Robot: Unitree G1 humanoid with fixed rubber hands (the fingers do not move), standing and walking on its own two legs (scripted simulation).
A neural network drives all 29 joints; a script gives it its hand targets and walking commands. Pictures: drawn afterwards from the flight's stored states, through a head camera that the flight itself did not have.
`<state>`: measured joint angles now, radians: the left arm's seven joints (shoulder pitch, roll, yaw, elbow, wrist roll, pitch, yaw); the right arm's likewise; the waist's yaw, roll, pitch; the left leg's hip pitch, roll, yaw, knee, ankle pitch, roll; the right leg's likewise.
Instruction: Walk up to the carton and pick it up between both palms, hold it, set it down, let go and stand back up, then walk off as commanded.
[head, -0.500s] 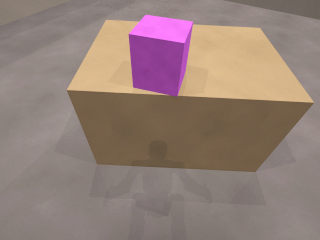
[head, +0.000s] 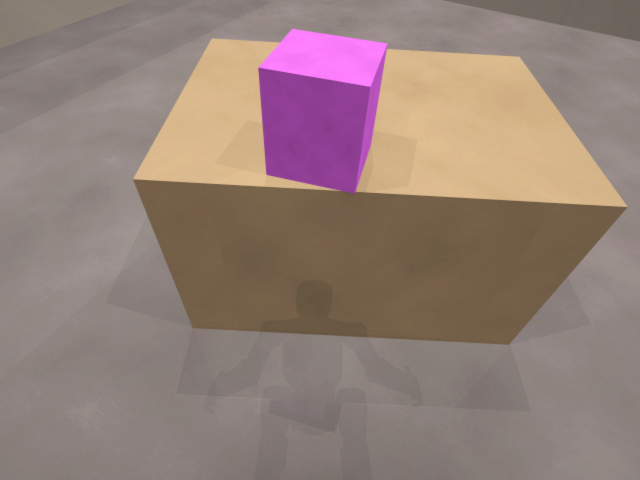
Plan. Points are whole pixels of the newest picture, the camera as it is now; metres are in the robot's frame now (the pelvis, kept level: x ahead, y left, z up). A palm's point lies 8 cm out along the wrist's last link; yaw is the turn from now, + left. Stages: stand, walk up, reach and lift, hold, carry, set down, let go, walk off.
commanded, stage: stand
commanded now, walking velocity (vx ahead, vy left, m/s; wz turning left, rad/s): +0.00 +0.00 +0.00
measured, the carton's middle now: (324, 112) +0.83 +0.01 +0.02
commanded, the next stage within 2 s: none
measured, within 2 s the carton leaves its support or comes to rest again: neither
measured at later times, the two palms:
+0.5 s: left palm out of the picture +0.06 +0.31 -0.11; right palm out of the picture +0.09 -0.32 -0.09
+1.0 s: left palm out of the picture +0.06 +0.31 -0.11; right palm out of the picture +0.09 -0.32 -0.09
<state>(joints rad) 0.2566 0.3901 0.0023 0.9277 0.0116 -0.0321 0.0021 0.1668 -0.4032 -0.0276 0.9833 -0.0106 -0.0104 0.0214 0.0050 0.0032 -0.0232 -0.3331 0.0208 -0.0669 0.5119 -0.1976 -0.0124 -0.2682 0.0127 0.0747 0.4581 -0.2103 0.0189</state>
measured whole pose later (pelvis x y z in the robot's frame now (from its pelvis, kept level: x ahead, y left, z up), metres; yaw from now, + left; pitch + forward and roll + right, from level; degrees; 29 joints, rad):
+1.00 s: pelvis +0.00 +0.00 +0.00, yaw +0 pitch +1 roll -1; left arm 0.26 0.39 0.00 0.93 0.01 -0.03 0.00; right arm 0.16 -0.40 -0.03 0.98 -0.01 -0.01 0.02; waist 0.00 0.00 -0.02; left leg -0.33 0.02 -0.07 0.51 -0.20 -0.01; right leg -0.27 0.01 0.07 0.46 -0.21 0.02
